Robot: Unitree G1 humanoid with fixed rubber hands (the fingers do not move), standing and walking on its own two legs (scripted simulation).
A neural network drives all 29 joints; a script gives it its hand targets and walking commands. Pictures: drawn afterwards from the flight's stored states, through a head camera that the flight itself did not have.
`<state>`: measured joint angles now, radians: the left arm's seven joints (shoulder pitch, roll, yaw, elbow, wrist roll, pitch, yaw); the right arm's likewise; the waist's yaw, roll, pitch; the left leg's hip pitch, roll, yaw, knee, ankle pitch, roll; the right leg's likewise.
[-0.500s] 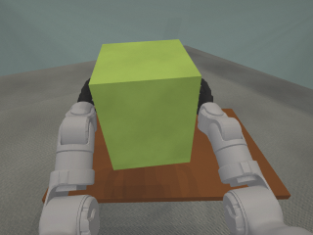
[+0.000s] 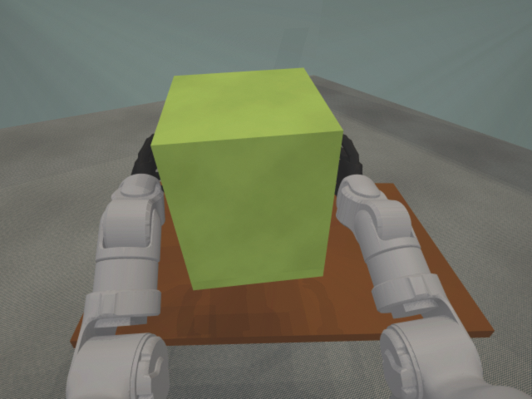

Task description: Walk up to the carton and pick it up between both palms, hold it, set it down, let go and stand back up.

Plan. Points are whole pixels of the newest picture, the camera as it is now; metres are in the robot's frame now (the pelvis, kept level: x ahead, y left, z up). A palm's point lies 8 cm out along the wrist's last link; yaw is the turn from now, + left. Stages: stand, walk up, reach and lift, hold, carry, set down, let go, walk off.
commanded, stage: hold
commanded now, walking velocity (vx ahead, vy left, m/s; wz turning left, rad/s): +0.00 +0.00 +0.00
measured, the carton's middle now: (249, 177) +0.38 +0.00 +0.22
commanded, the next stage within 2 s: none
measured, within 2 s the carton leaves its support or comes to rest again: neither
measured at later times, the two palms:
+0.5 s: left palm (146, 183) +0.36 +0.15 +0.22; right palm (348, 181) +0.35 -0.14 +0.22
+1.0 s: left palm (145, 183) +0.36 +0.15 +0.22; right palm (346, 182) +0.36 -0.14 +0.22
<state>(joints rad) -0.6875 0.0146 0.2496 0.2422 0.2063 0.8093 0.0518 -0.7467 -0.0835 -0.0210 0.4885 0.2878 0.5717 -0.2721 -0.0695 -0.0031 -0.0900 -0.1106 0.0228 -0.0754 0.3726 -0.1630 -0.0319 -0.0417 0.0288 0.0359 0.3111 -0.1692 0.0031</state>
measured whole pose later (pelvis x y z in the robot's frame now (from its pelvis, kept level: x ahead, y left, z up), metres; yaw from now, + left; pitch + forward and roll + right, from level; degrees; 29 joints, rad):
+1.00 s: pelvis +0.00 +0.00 +0.00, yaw +0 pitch -6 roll -1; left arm -0.70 0.02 0.26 0.27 0.21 0.80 0.05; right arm -0.76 -0.08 -0.03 0.51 0.28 0.57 -0.27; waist -0.07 -0.01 -0.09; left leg -0.11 0.02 -0.07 0.37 -0.16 -0.03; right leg -0.05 0.03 0.04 0.31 -0.16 0.00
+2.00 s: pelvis +0.00 +0.00 +0.00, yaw +0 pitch -6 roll -1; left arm -0.69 0.02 0.26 0.25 0.21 0.81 0.05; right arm -0.75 -0.08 -0.03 0.49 0.29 0.58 -0.27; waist -0.07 0.00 -0.09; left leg -0.11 0.02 -0.08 0.37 -0.16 -0.03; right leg -0.04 0.03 0.04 0.31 -0.17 0.00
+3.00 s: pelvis +0.00 +0.00 +0.00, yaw +0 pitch -6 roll -1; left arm -0.70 0.02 0.26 0.25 0.21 0.81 0.05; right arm -0.75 -0.08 -0.03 0.49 0.28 0.58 -0.27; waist -0.07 -0.01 -0.08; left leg -0.11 0.02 -0.08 0.37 -0.16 -0.03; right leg -0.04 0.03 0.04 0.31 -0.17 0.00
